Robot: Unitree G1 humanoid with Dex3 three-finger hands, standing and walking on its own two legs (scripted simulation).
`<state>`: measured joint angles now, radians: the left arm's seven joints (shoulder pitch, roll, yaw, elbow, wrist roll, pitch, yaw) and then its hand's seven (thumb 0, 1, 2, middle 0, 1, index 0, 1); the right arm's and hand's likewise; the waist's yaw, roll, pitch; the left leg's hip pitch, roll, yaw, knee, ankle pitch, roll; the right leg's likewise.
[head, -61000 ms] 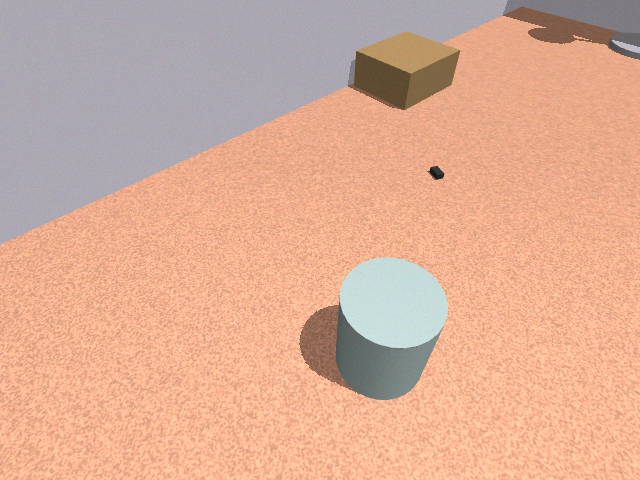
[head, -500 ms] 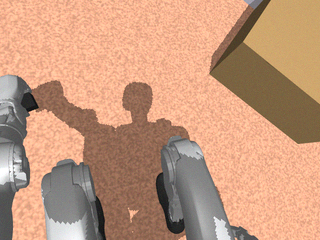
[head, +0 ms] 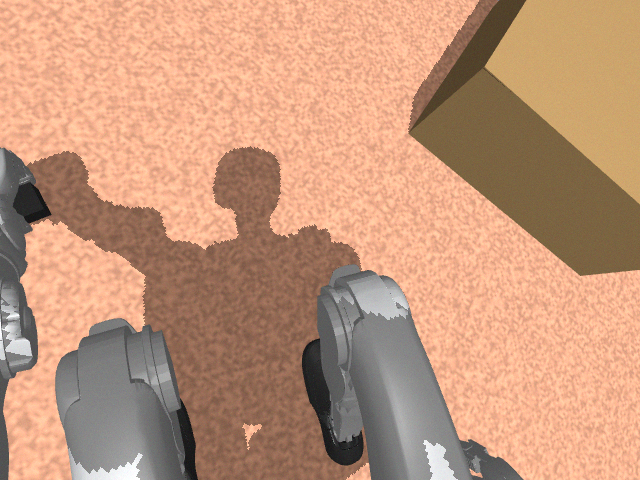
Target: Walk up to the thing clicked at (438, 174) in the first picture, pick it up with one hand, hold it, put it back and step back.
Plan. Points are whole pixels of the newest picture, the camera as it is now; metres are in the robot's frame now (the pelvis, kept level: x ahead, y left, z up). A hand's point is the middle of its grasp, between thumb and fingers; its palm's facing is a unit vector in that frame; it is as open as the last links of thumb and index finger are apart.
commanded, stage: lower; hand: left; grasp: from above
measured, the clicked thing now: (11, 209) +0.48 +0.30 -0.23
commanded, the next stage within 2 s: rest in 0.08 s
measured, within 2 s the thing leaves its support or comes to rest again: rests again in 0.90 s
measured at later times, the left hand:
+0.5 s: hand (29, 213) +0.47 +0.28 -0.24, palm faces -0.43 -0.18 -0.88, open 6.9 cm
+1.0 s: hand (34, 217) +0.48 +0.28 -0.26, palm faces -0.42 -0.19 -0.89, open 6.8 cm
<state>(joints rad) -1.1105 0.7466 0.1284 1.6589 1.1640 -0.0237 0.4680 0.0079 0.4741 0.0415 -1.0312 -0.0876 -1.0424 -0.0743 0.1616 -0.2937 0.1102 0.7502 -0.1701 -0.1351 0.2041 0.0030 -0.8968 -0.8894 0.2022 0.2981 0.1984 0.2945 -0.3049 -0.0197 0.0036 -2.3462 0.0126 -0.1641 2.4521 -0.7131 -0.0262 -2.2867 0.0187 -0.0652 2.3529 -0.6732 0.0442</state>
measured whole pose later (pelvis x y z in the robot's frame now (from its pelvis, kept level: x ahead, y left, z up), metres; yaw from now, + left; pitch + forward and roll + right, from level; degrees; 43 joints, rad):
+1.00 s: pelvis +0.00 +0.01 -0.01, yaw -5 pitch +30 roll -13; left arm -1.15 0.94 0.16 1.81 1.19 -0.06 0.64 0.01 0.48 0.00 -1.04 -0.07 -1.05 -0.06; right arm 0.14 -0.34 0.25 0.71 -0.24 -0.27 0.30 0.00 -0.90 -0.89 0.20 0.30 0.20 0.29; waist -0.40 -0.11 0.15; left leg -2.35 0.02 -0.25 2.54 -0.74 -0.02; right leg -2.26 0.05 -0.13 2.37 -0.67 0.06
